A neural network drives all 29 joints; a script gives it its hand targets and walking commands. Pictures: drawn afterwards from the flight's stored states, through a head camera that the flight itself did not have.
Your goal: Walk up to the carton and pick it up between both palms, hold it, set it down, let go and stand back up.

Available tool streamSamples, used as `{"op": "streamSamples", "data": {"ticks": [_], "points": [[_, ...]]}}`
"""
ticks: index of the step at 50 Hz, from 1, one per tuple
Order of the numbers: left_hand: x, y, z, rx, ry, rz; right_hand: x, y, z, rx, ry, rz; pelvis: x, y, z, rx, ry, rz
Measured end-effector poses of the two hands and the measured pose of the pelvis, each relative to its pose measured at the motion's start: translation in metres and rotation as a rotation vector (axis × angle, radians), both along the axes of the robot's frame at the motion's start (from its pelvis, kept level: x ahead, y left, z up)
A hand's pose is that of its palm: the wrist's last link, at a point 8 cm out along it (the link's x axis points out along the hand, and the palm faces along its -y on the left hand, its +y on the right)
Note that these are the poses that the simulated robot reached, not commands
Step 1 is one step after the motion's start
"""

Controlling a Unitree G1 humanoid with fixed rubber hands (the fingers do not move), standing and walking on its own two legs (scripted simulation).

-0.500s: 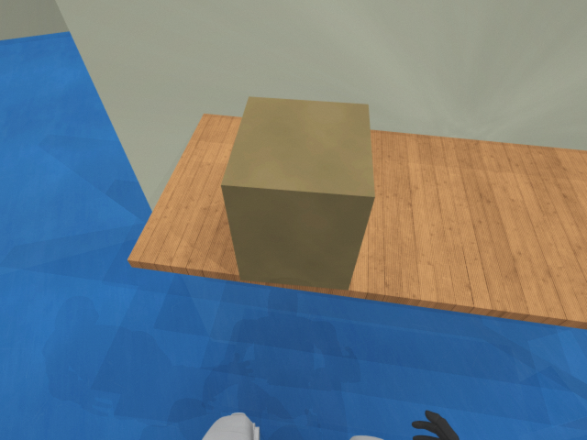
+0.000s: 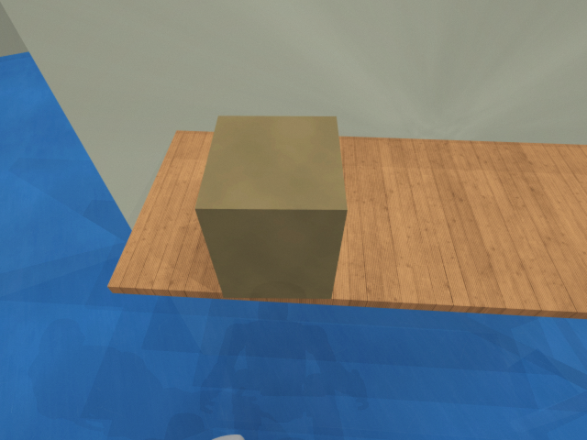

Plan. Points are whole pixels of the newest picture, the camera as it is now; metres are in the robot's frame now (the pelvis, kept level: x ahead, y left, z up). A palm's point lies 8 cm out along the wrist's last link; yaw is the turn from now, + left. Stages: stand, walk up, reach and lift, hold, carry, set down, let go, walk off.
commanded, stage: walk up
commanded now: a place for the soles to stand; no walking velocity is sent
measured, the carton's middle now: (277, 211) +0.47 +0.05 +0.00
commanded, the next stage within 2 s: reach and lift in 1.00 s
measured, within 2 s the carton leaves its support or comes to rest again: neither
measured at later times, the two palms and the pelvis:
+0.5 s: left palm out of the picture +0.08 +0.28 -0.13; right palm out of the picture +0.03 -0.22 -0.14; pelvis +0.00 +0.03 -0.01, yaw -6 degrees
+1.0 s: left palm out of the picture +0.10 +0.28 -0.13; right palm out of the picture +0.02 -0.23 -0.15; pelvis -0.01 +0.04 -0.01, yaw -9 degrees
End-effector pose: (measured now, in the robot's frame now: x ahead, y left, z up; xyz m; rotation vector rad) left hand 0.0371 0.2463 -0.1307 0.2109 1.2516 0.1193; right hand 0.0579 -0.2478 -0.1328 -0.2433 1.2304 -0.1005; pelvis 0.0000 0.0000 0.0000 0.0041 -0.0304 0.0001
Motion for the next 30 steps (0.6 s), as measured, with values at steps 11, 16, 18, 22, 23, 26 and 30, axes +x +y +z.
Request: {"op": "streamSamples", "data": {"ticks": [11,16,18,22,23,26,30], "points": [[0.022,0.011,0.007,0.012,-0.037,-0.056,-0.019,0.013,-0.004,0.009,0.047,-0.046,0.000,0.017,0.003,0.010,0.002,-0.045],[0.038,0.022,0.006,0.023,-0.064,-0.093,-0.025,0.021,-0.005,0.008,0.048,-0.081,-0.001,0.025,0.000,0.015,0.003,-0.070],[0.042,0.025,0.006,0.029,-0.073,-0.103,-0.027,0.022,-0.006,0.008,0.049,-0.094,-0.002,0.028,-0.001,0.017,0.002,-0.077],[0.047,0.028,0.006,0.041,-0.084,-0.121,-0.028,0.024,-0.009,0.010,0.047,-0.111,-0.004,0.031,-0.004,0.020,-0.002,-0.092],[0.047,0.029,0.005,0.043,-0.084,-0.125,-0.028,0.024,-0.010,0.012,0.045,-0.113,-0.004,0.031,-0.004,0.021,-0.003,-0.095],[0.046,0.030,0.006,0.050,-0.080,-0.134,-0.027,0.024,-0.012,0.016,0.036,-0.121,-0.005,0.033,-0.006,0.023,-0.003,-0.105],[0.044,0.032,0.005,0.057,-0.070,-0.146,-0.026,0.023,-0.013,0.017,0.024,-0.131,-0.006,0.034,-0.007,0.027,-0.001,-0.117]]}}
